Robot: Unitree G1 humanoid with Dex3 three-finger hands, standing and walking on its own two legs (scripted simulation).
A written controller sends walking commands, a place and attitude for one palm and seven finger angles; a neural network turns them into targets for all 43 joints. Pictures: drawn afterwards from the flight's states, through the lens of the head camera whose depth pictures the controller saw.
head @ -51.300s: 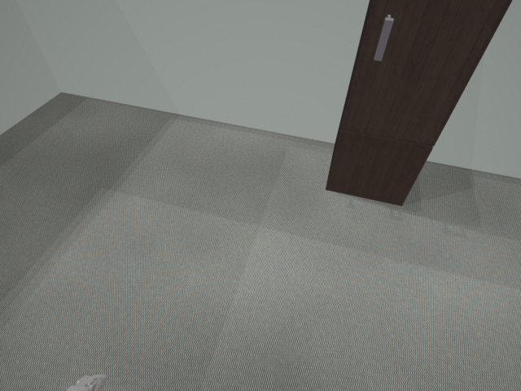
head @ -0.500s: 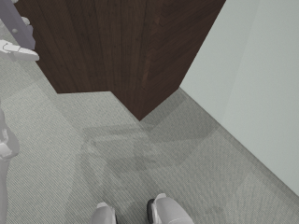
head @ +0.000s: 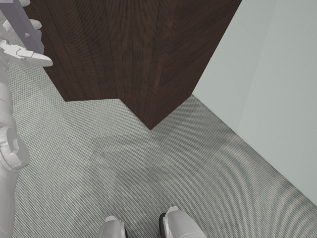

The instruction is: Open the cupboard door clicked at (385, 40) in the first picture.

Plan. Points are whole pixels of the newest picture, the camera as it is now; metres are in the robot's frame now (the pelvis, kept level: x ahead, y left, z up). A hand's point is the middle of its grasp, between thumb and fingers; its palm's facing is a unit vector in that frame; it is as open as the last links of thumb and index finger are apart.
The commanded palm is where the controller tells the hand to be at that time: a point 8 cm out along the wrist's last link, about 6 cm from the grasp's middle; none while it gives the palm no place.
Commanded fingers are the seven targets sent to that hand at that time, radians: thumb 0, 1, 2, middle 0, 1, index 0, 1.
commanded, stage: slide the fingers in behind the handle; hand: left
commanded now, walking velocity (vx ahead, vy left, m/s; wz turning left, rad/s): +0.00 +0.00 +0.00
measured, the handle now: (25, 20) +0.60 +0.22 +0.11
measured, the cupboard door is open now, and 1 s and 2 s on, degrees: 54 53 71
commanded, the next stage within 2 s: close the thumb around the handle in 0.02 s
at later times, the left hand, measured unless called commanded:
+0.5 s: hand (30, 38) +0.54 +0.20 +0.12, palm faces +0.00 -1.00 -0.02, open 9.9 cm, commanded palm +0.53 +0.24 +0.11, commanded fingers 0.00 0.62 0.78 -0.38 -1.32 -0.38 -1.32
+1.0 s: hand (32, 36) +0.55 +0.20 +0.11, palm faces -0.01 -1.00 -0.02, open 6.1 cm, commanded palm +0.53 +0.25 +0.11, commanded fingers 0.00 0.90 0.90 -0.40 -1.35 -0.40 -1.35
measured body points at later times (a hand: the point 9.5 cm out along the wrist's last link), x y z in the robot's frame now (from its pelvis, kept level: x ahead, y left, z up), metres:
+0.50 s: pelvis -0.01 +0.00 +0.00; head +0.14 +0.02 +0.43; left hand +0.54 +0.26 +0.12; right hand -0.05 -0.27 -0.10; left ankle -0.02 +0.10 -0.68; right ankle +0.00 -0.14 -0.68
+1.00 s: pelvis -0.01 -0.01 +0.00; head +0.15 +0.01 +0.42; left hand +0.55 +0.26 +0.12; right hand -0.06 -0.27 -0.10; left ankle -0.02 +0.10 -0.68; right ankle +0.00 -0.14 -0.68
